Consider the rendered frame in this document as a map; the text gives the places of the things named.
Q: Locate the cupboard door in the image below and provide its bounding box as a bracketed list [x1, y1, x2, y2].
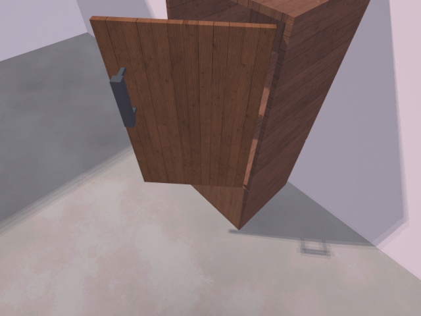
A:
[89, 16, 277, 188]

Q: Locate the handle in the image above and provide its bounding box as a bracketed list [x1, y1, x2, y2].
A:
[110, 67, 137, 128]

